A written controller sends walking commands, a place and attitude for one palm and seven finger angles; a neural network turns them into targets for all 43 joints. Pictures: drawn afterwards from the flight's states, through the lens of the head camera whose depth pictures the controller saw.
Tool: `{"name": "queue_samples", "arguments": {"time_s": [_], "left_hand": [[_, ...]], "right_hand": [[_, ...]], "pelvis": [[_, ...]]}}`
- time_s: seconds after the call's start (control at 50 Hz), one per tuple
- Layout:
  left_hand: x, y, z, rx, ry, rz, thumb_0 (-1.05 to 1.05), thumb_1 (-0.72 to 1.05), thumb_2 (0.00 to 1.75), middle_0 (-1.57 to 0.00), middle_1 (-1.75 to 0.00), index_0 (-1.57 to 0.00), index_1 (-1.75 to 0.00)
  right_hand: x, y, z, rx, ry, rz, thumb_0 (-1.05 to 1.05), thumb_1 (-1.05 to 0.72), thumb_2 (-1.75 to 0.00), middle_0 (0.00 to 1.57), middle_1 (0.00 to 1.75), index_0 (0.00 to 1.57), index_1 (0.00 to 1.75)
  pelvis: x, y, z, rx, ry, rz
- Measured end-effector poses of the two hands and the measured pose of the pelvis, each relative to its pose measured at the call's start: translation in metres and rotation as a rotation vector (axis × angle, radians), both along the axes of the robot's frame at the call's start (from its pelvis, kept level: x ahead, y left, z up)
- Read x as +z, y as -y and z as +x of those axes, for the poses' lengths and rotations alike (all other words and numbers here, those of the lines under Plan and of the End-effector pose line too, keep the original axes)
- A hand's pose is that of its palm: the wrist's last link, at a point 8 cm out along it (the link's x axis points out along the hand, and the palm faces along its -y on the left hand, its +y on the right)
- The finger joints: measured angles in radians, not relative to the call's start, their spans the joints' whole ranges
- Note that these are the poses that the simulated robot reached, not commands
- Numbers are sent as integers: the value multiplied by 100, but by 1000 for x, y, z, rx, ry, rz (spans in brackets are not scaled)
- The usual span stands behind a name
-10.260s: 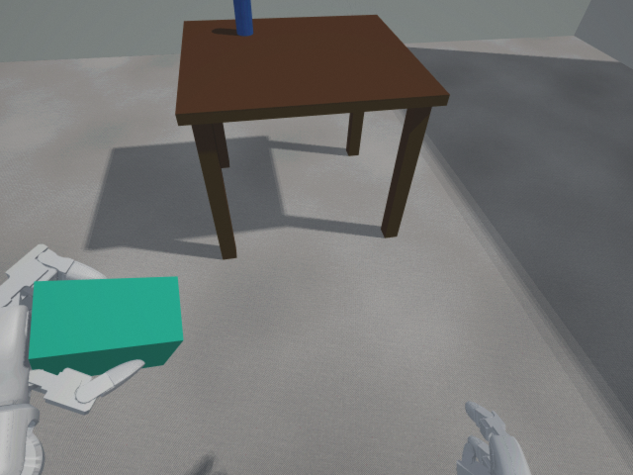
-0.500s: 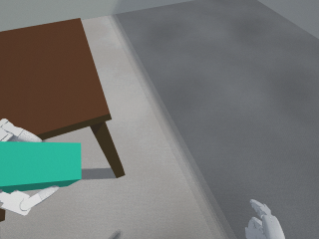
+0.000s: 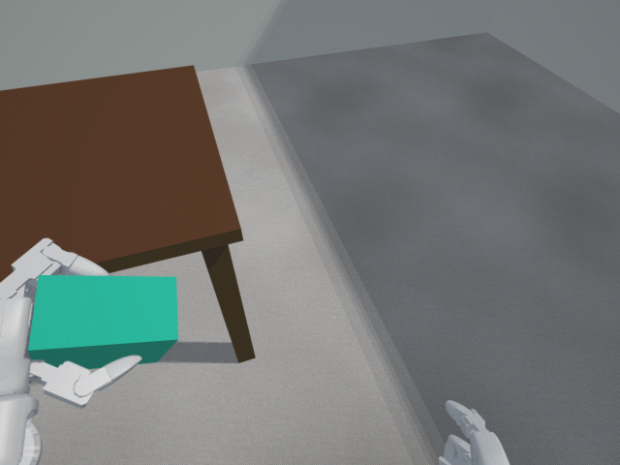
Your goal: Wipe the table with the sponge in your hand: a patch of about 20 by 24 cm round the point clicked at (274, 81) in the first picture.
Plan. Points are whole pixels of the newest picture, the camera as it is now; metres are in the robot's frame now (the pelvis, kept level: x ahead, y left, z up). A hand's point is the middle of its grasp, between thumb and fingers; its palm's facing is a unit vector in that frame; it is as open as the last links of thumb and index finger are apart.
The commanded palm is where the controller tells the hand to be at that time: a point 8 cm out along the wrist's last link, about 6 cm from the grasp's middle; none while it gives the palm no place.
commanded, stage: come to a stop and stand still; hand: left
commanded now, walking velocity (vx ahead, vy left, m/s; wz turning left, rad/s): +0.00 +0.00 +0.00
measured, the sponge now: (126, 324) +0.23 +0.21 +0.13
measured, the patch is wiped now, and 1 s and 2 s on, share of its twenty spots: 0.00 0.00 0.00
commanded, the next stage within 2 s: look again from close up in 0.86 s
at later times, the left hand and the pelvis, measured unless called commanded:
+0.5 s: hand (62, 286) +0.26 +0.29 +0.13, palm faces +0.31 -0.85 -0.42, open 10.7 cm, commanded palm +0.20 +0.32 +0.18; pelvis +0.04 +0.04 +0.00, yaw +0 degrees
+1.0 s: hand (49, 271) +0.26 +0.29 +0.16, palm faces +0.37 -0.85 -0.37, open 10.7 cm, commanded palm +0.20 +0.32 +0.18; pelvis +0.04 +0.04 +0.00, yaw +0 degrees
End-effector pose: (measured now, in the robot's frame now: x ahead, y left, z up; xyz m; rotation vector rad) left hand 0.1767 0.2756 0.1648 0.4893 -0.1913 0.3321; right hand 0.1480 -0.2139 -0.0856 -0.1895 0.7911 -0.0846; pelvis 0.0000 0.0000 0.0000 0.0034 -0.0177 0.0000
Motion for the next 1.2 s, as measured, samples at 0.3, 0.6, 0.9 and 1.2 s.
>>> {"name": "queue_samples", "arguments": {"time_s": [0.3,0.6,0.9,1.2], "left_hand": [[28,-48,43,-3,148,42,-1,-55,102,-65,-139,-66,-138],[12,-67,55,-2,141,-9,-1,-55,102,-65,-138,-66,-138],[-3,-65,57,-18,38,-42,-1,-55,102,-65,-138,-67,-138],[6,-45,25,6,61,-38,-1,-55,102,-66,-138,-67,-138]], "right_hand": [[9,-7,8,-5,79,-2,2,-90,-90,20,30,20,30],[30,-49,78,108,131,-47,2,-90,-90,20,30,20,30],[35,-59,88,90,143,-30,1,-90,-90,20,30,20,30],[25,-26,41,34,97,-42,2,-90,-90,20,30,20,30]], "pelvis": [[0,-28,12,-28,-16,-5],[0,-44,46,6,-21,-27],[1,-49,49,-1,-22,-23],[3,-33,27,-1,-6,-17]]}}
